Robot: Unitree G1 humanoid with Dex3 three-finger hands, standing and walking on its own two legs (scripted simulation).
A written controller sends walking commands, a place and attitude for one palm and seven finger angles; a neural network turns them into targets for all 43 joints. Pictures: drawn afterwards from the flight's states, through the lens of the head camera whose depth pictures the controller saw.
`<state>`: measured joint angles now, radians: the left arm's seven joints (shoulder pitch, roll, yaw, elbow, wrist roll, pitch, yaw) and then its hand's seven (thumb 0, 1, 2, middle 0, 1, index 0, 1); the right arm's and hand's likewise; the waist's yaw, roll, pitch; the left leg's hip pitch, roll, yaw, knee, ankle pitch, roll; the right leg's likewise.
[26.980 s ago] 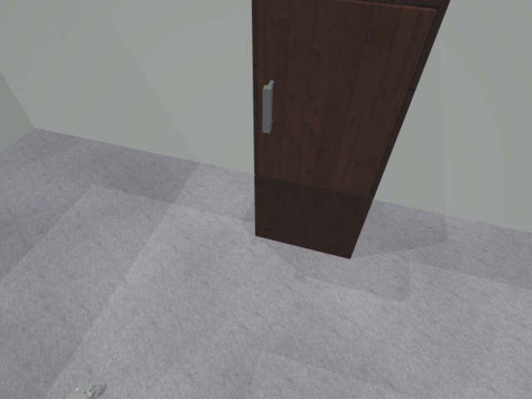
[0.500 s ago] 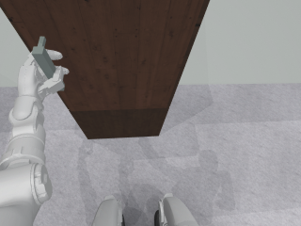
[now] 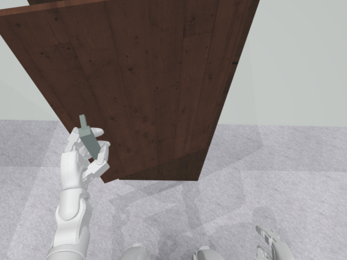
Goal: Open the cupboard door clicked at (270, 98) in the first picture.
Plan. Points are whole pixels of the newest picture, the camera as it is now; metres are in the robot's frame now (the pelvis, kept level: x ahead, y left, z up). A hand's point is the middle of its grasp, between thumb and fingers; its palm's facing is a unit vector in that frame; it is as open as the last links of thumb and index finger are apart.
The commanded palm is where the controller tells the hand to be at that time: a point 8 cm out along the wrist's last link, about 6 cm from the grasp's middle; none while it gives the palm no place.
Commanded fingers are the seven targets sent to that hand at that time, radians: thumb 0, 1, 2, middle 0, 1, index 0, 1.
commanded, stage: pull the door open along its arc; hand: left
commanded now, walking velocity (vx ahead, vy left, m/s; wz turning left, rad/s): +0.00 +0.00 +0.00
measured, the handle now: (93, 141) +0.38 +0.20 +0.03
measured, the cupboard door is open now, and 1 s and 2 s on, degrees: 22 43 45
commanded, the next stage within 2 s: open thumb and fingers to let go in 0.40 s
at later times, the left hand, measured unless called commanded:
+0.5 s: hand (144, 208) +0.23 +0.06 +0.04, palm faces +0.39 -0.92 -0.01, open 6.1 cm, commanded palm +0.19 +0.11 +0.03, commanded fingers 0.00 0.83 0.87 -0.40 -1.34 -0.40 -1.34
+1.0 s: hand (141, 203) +0.24 +0.07 +0.04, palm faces +0.40 -0.92 -0.01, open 12.0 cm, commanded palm +0.19 +0.12 +0.03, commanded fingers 0.00 -0.50 0.30 -0.27 -1.00 -0.27 -1.00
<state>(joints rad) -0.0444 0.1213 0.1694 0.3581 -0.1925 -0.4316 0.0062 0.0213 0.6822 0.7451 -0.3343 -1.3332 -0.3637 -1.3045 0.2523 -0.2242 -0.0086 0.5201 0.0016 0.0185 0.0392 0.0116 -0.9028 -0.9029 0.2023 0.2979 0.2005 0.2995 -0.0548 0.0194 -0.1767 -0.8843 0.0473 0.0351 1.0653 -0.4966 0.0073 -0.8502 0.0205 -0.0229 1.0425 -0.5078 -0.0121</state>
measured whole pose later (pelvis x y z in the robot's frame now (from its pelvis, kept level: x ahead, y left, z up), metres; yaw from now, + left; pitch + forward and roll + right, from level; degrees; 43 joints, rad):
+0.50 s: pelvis -0.01 -0.03 +0.00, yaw +4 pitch +14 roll +0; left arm 0.39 -0.08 -0.24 0.01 0.10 -0.37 0.48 0.02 0.69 0.74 -0.29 -1.31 -0.35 -1.34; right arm 0.23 -0.18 0.01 0.52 -0.07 -0.04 0.03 0.01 -0.90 -0.90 0.20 0.30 0.20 0.30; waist -0.02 0.03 -0.18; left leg -0.84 0.03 -0.03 1.08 -0.49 -0.04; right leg -0.79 0.00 -0.09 1.09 -0.55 -0.06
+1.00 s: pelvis -0.02 -0.03 -0.01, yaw +4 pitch +15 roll +0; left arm 0.28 -0.06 -0.21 0.08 0.08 -0.37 0.48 0.00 -0.22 0.42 -0.32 -1.22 -0.36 -1.22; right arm 0.21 -0.19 0.01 0.54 -0.06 -0.05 0.01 0.02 -0.90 -0.90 0.20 0.30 0.20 0.30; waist 0.00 0.03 -0.17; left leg -0.88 0.02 -0.04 1.11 -0.49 -0.04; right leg -0.83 0.00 -0.10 1.12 -0.55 -0.06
